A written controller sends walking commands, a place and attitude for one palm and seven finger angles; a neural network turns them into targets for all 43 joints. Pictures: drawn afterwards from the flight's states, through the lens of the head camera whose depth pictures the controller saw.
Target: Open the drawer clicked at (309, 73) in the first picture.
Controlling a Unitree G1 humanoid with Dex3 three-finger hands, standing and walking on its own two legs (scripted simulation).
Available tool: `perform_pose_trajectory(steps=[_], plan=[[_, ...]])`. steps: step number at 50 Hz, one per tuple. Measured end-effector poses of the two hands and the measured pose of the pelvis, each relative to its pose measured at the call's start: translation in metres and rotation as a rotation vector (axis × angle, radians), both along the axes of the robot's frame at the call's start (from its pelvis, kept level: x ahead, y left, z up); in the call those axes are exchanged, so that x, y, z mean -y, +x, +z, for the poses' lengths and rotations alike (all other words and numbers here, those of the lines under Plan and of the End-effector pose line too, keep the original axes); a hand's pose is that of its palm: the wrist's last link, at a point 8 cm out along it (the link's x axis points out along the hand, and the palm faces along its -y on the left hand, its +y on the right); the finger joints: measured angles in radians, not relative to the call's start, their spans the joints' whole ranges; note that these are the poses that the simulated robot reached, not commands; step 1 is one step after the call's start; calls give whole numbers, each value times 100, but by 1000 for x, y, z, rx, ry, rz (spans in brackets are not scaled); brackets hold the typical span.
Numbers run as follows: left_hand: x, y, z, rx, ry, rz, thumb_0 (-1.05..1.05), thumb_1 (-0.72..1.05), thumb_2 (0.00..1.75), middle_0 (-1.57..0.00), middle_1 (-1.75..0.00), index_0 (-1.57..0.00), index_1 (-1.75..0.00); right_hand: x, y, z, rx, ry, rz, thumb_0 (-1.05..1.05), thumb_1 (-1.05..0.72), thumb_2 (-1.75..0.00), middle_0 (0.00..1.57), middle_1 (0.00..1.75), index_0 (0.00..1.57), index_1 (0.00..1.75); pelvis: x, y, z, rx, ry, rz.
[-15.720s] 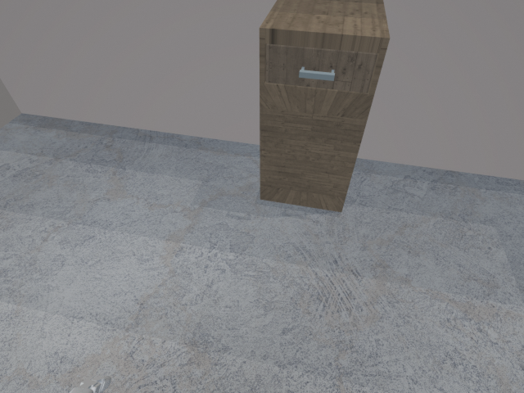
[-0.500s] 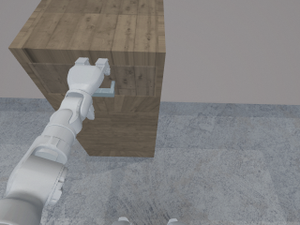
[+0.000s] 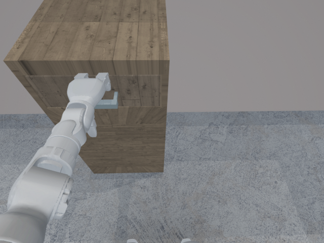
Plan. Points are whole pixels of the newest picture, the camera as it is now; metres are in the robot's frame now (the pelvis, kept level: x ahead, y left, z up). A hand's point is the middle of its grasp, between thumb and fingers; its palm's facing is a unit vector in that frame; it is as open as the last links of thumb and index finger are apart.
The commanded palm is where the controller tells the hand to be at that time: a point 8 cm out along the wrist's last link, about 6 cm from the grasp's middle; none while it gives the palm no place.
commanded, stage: move the hooked fingers above the handle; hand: left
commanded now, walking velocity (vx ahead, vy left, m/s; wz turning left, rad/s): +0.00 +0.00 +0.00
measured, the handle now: (97, 99) +0.53 +0.17 +0.00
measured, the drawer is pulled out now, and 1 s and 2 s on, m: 0.00 0.00 0.00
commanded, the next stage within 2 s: lower the fingers behind the handle in 1.14 s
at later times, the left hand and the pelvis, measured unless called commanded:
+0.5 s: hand (93, 101) +0.48 +0.17 +0.05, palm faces -0.08 -0.02 -1.00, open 13.5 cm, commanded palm +0.47 +0.16 +0.11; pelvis +0.02 +0.00 +0.01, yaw +1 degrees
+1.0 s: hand (97, 99) +0.48 +0.15 +0.05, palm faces -0.03 -0.04 -1.00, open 13.7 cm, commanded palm +0.46 +0.16 +0.11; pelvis +0.02 +0.00 +0.01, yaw +0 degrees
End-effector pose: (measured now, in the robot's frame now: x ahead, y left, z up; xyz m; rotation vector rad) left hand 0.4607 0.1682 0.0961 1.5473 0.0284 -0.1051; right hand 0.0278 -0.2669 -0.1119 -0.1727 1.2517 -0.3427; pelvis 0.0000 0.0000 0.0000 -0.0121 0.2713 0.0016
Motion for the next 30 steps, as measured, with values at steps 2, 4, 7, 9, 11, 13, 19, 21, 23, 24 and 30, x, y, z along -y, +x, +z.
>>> perform_pose_trajectory(steps=[2,4,7,9,11,13,19,21,23,24,30], plan=[[-3,-1,-5,13,-9,-9,0,-49,30,-32,-121,-32,-120,4,-5,-1,-25,-9,0,0,-90,-90,21,30,20,30,0,1,-1,-8,-1,2],[-5,-1,-7,35,-9,-14,0,-49,30,-32,-121,-32,-120,6,-9,-2,-49,-14,-2,0,-90,-90,21,30,20,30,-1,3,-2,-16,-3,5],[-5,3,-3,79,-8,-16,0,-49,30,-33,-121,-32,-120,8,-12,-4,-78,-13,-5,0,-91,-90,21,30,20,30,-1,6,-4,-25,-5,11],[-4,5,-2,88,-9,-9,0,-49,30,-35,-123,-34,-121,7,-13,-5,-90,-6,-7,1,-91,-90,21,30,20,30,-1,9,-3,-26,-6,12],[-2,6,0,90,-8,7,0,-49,30,-37,-124,-37,-123,4,-11,-6,-94,8,-9,1,-91,-90,20,30,20,30,-2,12,-2,-24,-7,14],[-1,6,1,86,-1,23,0,-49,30,-37,-124,-38,-124,1,-7,-8,-90,25,-10,1,-91,-90,20,30,20,30,-2,15,-1,-19,-7,14],[3,6,6,43,11,59,0,-49,30,-35,-122,-39,-123,-9,11,-9,-47,64,-4,1,-91,-90,21,30,20,30,-2,18,3,4,-2,13],[3,6,7,26,4,62,0,-49,30,-34,-122,-39,-123,-11,18,-8,-27,67,1,1,-91,-90,21,30,20,30,-1,19,4,10,-1,12],[2,7,8,14,1,58,0,-49,30,-33,-121,-39,-122,-12,23,-6,-9,67,7,0,-91,-90,21,30,20,30,0,19,5,14,1,12],[2,7,8,10,0,54,0,-49,30,-33,-121,-39,-122,-12,26,-5,-1,65,11,0,-91,-90,21,30,20,30,0,19,5,15,2,12],[4,6,9,23,-4,9,0,-49,30,-33,-121,-36,-121,-7,35,-3,17,47,31,0,-90,-90,21,30,20,30,1,19,4,9,2,15]])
